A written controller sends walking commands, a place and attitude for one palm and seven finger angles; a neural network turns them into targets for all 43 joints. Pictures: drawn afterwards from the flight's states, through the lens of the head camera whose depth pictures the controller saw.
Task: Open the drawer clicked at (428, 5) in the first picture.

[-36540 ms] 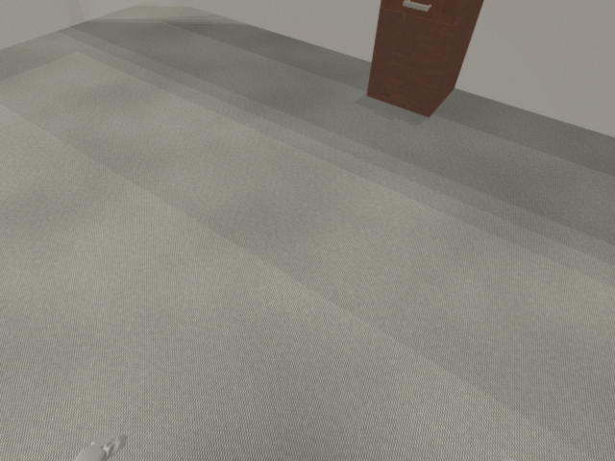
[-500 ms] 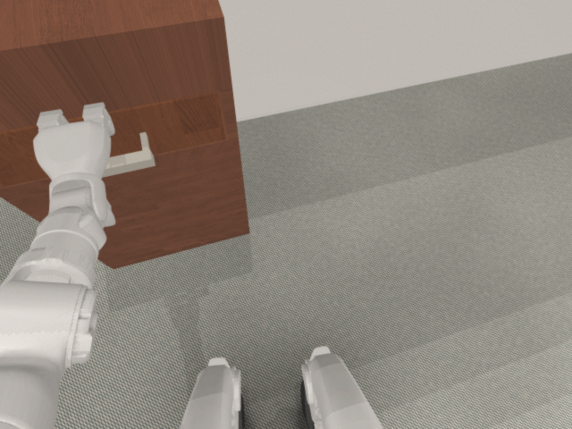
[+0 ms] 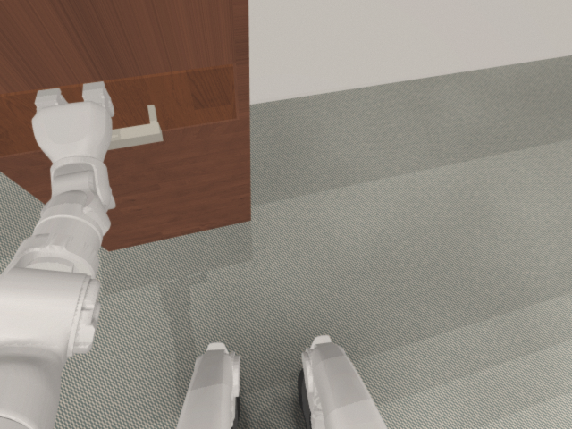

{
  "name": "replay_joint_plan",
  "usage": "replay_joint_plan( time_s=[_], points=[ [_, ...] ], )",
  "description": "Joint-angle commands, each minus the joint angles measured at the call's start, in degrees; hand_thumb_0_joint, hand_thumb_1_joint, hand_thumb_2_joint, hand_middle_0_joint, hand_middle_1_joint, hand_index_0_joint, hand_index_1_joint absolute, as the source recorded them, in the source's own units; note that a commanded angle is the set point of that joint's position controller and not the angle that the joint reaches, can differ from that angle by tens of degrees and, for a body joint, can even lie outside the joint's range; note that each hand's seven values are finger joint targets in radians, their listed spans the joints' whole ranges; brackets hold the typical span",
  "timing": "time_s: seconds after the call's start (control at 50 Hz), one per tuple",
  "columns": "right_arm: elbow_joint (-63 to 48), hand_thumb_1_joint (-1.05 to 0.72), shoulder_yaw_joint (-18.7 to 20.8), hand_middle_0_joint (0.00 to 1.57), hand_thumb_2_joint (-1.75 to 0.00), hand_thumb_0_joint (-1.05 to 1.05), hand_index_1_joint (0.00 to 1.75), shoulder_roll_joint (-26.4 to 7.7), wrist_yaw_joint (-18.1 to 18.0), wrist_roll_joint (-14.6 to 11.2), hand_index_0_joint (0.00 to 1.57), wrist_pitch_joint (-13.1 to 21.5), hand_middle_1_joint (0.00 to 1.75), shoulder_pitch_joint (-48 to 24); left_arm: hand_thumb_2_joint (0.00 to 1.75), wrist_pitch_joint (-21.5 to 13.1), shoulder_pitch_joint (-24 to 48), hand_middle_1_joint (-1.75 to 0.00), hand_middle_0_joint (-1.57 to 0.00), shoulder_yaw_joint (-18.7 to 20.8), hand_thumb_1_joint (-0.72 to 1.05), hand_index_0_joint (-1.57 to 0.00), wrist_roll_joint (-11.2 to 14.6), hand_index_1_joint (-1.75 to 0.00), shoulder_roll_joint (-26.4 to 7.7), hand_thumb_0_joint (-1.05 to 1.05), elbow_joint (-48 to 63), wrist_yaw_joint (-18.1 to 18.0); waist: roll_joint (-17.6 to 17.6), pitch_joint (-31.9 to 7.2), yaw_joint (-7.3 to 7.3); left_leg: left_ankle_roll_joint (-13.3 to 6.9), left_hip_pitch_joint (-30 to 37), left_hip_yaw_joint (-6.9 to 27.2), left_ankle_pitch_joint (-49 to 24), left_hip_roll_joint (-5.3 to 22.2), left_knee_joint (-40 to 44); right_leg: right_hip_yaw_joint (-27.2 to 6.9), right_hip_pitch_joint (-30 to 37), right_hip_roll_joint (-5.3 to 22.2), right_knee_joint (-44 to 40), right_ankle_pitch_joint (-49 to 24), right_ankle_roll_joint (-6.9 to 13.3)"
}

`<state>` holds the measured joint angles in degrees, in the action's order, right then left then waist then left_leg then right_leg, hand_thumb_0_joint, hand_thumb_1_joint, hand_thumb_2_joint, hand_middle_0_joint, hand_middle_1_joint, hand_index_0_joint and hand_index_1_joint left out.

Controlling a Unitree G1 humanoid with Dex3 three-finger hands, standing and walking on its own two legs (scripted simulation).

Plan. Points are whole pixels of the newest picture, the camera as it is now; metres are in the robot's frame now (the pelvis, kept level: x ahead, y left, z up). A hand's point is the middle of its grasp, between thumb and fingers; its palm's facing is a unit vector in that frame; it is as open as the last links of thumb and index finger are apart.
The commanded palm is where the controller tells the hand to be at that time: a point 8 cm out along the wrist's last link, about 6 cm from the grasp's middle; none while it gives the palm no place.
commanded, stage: lower the fingers behind the handle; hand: left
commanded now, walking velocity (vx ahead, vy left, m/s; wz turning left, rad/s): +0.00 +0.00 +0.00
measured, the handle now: (114, 128) +0.56 +0.24 -0.04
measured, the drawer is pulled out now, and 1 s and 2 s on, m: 0.00 0.00 0.00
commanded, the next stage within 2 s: lift the hand off the handle in 0.62 s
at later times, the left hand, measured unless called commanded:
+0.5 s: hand (94, 154) +0.51 +0.26 -0.03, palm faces -0.02 +0.07 -1.00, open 13.7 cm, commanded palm +0.50 +0.23 -0.01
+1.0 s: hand (93, 153) +0.51 +0.26 -0.03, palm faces -0.01 +0.07 -1.00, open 13.5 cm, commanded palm +0.51 +0.22 -0.01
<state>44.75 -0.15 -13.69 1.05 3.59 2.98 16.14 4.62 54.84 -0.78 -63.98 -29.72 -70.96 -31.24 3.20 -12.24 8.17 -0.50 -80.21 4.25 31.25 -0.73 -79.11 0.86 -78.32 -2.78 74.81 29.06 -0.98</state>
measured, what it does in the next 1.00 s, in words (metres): stands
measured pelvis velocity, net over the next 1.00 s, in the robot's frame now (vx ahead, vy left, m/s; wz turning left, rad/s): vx -0.01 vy -0.01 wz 0.01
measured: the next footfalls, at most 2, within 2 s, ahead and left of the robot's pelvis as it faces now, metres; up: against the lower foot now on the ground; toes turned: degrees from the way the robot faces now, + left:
none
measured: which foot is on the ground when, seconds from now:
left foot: down 0.00-1.00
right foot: down 0.00-1.00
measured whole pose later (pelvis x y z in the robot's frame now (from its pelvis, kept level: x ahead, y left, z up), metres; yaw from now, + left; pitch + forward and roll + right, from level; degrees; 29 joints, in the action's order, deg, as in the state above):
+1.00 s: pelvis -0.01 -0.01 -0.02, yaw +0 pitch +34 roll -4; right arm 44.4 0.6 -14.2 0.3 3.1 3.9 15.5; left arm 4.9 56.0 -3.3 -63.4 -31.3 -67.5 -27.8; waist 3.2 -12.4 6.7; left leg 0.4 -84.9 4.7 32.7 -0.8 -84.0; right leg 1.5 -83.4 -2.9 80.5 30.9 -0.2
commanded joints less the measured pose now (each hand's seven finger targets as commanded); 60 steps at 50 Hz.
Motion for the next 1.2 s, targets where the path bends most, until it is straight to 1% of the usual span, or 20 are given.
replay_joint_plan(
  time_s=[0.0, 0.06, 0.12, 0.18, 0.24, 0.26, 0.32, 0.5, 0.56, 0.64, 0.68, 0.7, 0.78, 0.86, 0.88, 0.96, 1.04, 1.08, 1.16, 1.18],
  points=[
    [-1.33, -0.9, 3.31, 0.2, -0.9, 0.0, 0.3, -11.34, -1.09, -0.41, 0.2, 0.5, 0.3, 10.59, 0.3, 1.42, 20.21, -1.2, -0.3, -0.81, -0.5, -0.3, -1.08, -1.2, -9.9, 0.0, 4.42, 2.59, 3.0, -21.59, 4.56, -1.23, 18.99, -0.71, -8.86, 0.87, 9.48, 2.42, 9.48, -0.8, -8.58, -6.27, 2.63],
    [-1.75, -0.9, 3.26, 0.2, -0.9, 0.0, 0.3, -11.28, -1.19, -0.36, 0.2, 0.74, 0.3, 10.24, 0.3, 0.94, 21.43, -1.2, -0.3, -1.97, -0.5, -0.3, -1.3, -1.2, -8.97, 0.0, 4.6, 3.4, 4.1, -20.53, 5.08, -1.15, 17.66, -0.47, -6.69, 0.91, 8.78, 2.6, 6.75, -0.68, -7.56, -4.51, 2.73],
    [-2.18, -0.9, 3.22, 0.2, -0.9, 0.0, 0.3, -11.22, -1.24, -0.35, 0.2, 1.0, 0.3, 10.08, 0.3, 0.53, 19.82, -1.2, -0.3, -1.74, -0.5, -0.3, -1.06, -1.2, -8.8, 0.0, 4.35, 3.92, 3.42, -21.44, 4.5, -1.21, 15.73, -0.6, -5.08, 0.87, 7.86, 2.56, 6.63, -0.67, -6.58, -3.29, 2.82],
    [-2.12, -0.9, 3.35, 0.2, -0.9, 0.0, 0.3, -11.07, -1.21, -0.46, 0.2, 1.39, 0.3, 10.08, 0.3, 0.38, 20.91, -1.2, -0.3, -3.32, -0.5, -0.3, -0.36, -1.2, -6.68, 0.0, 4.81, 4.41, 3.21, -20.81, 5.36, -1.36, 14.38, -0.56, -3.51, 0.87, 7.02, 2.59, 5.24, -0.62, -5.98, -2.44, 2.71],
    [-2.42, -0.9, 3.38, 0.2, -0.9, 0.0, 0.3, -11.28, -1.37, -0.37, 0.2, 1.5, 0.3, 9.83, 0.3, -0.5, 21.77, -1.2, -0.3, -0.4, -0.5, -0.3, 0.52, -1.2, -9.91, 0.0, 8.02, 4.64, 3.85, -25.58, 4.12, -1.3, 14.49, -0.51, -3.71, 0.88, 6.27, 2.25, 6.8, -0.64, -4.78, -2.39, 2.81],
    [-2.58, -0.9, 3.37, 0.2, -0.9, 0.0, 0.3, -10.97, -1.44, -0.52, 0.2, 1.66, 0.3, 9.83, 0.3, -0.43, 22.54, -1.2, -0.3, -1.76, -0.5, -0.3, 1.17, -1.2, -8.53, 0.0, 8.58, 4.84, 4.03, -26.03, 4.44, -1.4, 14.21, -0.82, -3.13, 0.7, 6.27, 2.1, 7.64, -0.6, -5.15, -2.14, 2.52],
    [-2.55, -0.9, 3.32, 0.2, -0.9, 0.0, 0.3, -10.86, -1.52, -0.95, 0.2, 1.8, 0.3, 10.18, 0.3, 0.13, 20.85, -1.2, -0.3, -2.19, -0.5, -0.3, 1.6, -1.2, -8.02, 0.0, 8.29, 5.66, 3.29, -24.86, 4.19, -1.45, 13.58, -0.94, -2.2, 0.68, 6.54, 1.96, 8.02, -0.67, -5.64, -1.49, 2.38],
    [-2.13, -0.9, 3.02, 0.2, -0.9, 0.0, 0.3, -10.62, -2.12, -1.23, 0.2, 1.96, 0.3, 10.56, 0.3, -0.97, 19.86, -1.2, -0.3, 0.16, -0.5, -0.3, 1.5, -1.2, -11.99, 0.0, 9.69, 7.09, 1.65, -25.59, 3.49, -2.02, 11.27, -1.76, -4.04, 0.66, 5.21, 0.86, 11.35, -0.66, -5.8, -3.4, 2.01],
    [-2.13, -0.9, 3.19, 0.2, -0.9, 0.0, 0.3, -10.32, -2.06, -1.29, 0.2, 2.03, 0.3, 10.59, 0.3, -1.6, 19.37, -1.2, -0.3, -1.97, -0.5, -0.3, 1.24, -1.2, -8.78, 0.0, 9.36, 7.17, 1.34, -23.69, 4.22, -1.94, 11.7, -1.57, -4.13, 0.69, 5.34, 1.25, 9.61, -0.72, -5.88, -3.35, 2.03],
    [-2.16, -0.9, 3.33, 0.2, -0.9, 0.0, 0.3, -10.49, -1.79, -1.09, 0.2, 1.72, 0.3, 10.68, 0.3, -2.26, 18.09, -1.2, -0.3, 0.39, -0.5, -0.3, 1.18, -1.2, -10.9, 0.0, 10.49, 6.78, 2.02, -25.46, 2.91, -1.83, 12.59, -1.71, -6.76, 0.71, 4.91, 1.01, 10.83, -0.87, -5.23, -5.57, 2.36],
    [-2.01, -0.9, 3.51, 0.2, -0.9, 0.0, 0.3, -10.26, -1.8, -1.1, 0.2, 1.77, 0.3, 10.74, 0.3, -2.44, 17.96, -1.2, -0.3, -0.45, -0.5, -0.3, 1.14, -1.2, -9.54, 0.0, 10.59, 6.51, 2.6, -24.65, 3.33, -1.79, 12.83, -1.76, -7.04, 0.82, 4.83, 1.26, 9.81, -0.86, -5.24, -5.87, 2.29],
    [-2.02, -0.9, 3.62, 0.2, -0.9, 0.0, 0.3, -9.91, -1.65, -1.02, 0.2, 1.84, 0.3, 10.69, 0.3, -2.36, 17.97, -1.2, -0.3, -3.13, -0.5, -0.3, 1.34, -1.2, -5.9, 0.0, 10.61, 6.41, 2.13, -23.9, 3.85, -1.79, 12.91, -1.72, -6.98, 0.64, 5.03, 1.28, 9.95, -0.79, -5.66, -5.87, 2.21],
    [-1.58, -0.9, 4.13, 0.2, -0.9, 0.0, 0.3, -10.21, -1.55, -0.92, 0.2, 1.6, 0.3, 10.97, 0.3, -2.19, 19.21, -1.2, -0.3, -1.43, -0.5, -0.3, 1.41, -1.2, -7.28, 0.0, 12.12, 5.4, 2.51, -26.52, 3.73, -1.68, 15.66, -1.57, -9.51, 0.84, 4.84, 1.41, 10.01, -0.86, -5.42, -7.92, 2.28],
    [-1.07, -0.9, 3.95, 0.2, -0.9, 0.0, 0.3, -10.19, -1.46, -0.85, 0.2, 1.49, 0.3, 11.12, 0.3, -1.56, 21.28, -1.2, -0.3, -2.21, -0.5, -0.3, 1.28, -1.2, -7.06, 0.0, 10.6, 5.11, 2.78, -24.64, 4.57, -1.62, 14.88, -1.46, -8.89, 0.74, 4.93, 1.62, 9.53, -0.77, -5.6, -7.36, 2.25],
    [-1.06, -0.9, 3.82, 0.2, -0.9, 0.0, 0.3, -10.46, -1.61, -0.92, 0.2, 1.36, 0.3, 11.1, 0.3, -1.29, 20.67, -1.2, -0.3, -0.62, -0.5, -0.3, 1.08, -1.2, -9.22, 0.0, 9.74, 4.96, 1.47, -24.22, 4.37, -1.67, 14.18, -1.41, -8.7, 0.84, 4.91, 1.63, 9.8, -0.85, -5.59, -7.21, 2.28],
    [-0.96, -0.9, 3.85, 0.2, -0.9, 0.0, 0.3, -10.39, -1.62, -0.81, 0.2, 1.44, 0.3, 11.02, 0.3, -0.71, 24.32, -1.2, -0.3, -3.07, -0.5, -0.3, 0.65, -1.2, -7.14, 0.0, 9.2, 4.84, 2.97, -23.68, 6.0, -1.63, 14.45, -1.24, -7.89, 0.8, 4.73, 1.79, 7.69, -0.76, -5.64, -6.35, 2.26],
    [-1.09, -0.9, 3.48, 0.2, -0.9, 0.0, 0.3, -10.84, -1.69, -0.72, 0.2, 1.31, 0.3, 11.01, 0.3, 0.06, 26.36, -1.2, -0.3, -0.53, -0.5, -0.3, 0.58, -1.2, -11.32, 0.0, 9.33, 4.68, 3.21, -24.83, 5.58, -1.77, 13.9, -1.47, -6.78, 0.7, 4.93, 1.42, 9.35, -0.78, -5.95, -5.43, 2.31],
    [-1.47, -0.9, 3.53, 0.2, -0.9, 0.0, 0.3, -10.72, -1.79, -0.78, 0.2, 1.33, 0.3, 11.18, 0.3, 0.06, 27.75, -1.2, -0.3, -1.09, -0.5, -0.3, 0.45, -1.2, -11.24, 0.0, 11.11, 4.82, 5.59, -26.89, 5.34, -1.59, 16.12, -1.27, -6.91, 0.62, 5.8, 1.67, 9.56, -0.7, -6.17, -5.39, 2.34],
    [-1.76, -0.9, 3.39, 0.2, -0.9, 0.0, 0.3, -10.45, -2.01, -0.99, 0.2, 1.43, 0.3, 11.19, 0.3, 0.17, 28.66, -1.2, -0.3, -1.23, -0.5, -0.3, 1.16, -1.2, -11.24, 0.0, 12.53, 5.37, 5.27, -28.04, 5.59, -1.87, 17.2, -1.32, -6.68, 0.58, 6.71, 1.32, 11.89, -0.78, -7.47, -5.44, 2.03],
    [-1.68, -0.9, 3.37, 0.2, -0.9, 0.0, 0.3, -10.62, -2.12, -1.08, 0.2, 1.43, 0.3, 11.28, 0.3, -0.14, 28.39, -1.2, -0.3, 0.97, -0.5, -0.3, 1.08, -1.2, -14.14, 0.0, 13.27, 5.42, 5.31, -29.14, 4.85, -1.82, 17.61, -1.32, -6.7, 0.73, 6.96, 1.29, 12.85, -0.75, -7.55, -5.37, 2.1]
  ],
)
